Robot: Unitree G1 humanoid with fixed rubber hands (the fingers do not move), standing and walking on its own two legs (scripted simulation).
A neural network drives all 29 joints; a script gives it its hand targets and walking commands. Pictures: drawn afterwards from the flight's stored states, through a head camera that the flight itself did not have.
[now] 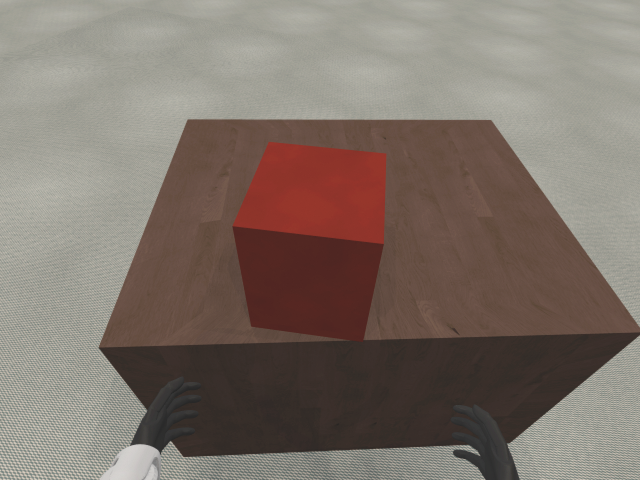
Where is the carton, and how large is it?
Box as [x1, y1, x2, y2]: [232, 142, 385, 341]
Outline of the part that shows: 269,142 232,226 251,326 362,341 383,245 385,153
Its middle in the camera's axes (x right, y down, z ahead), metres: -0.01 +0.01 +0.66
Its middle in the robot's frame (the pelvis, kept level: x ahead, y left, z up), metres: +0.50 +0.00 -0.01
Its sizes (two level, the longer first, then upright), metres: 0.210 0.200 0.250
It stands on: a pedestal, 0.64 m high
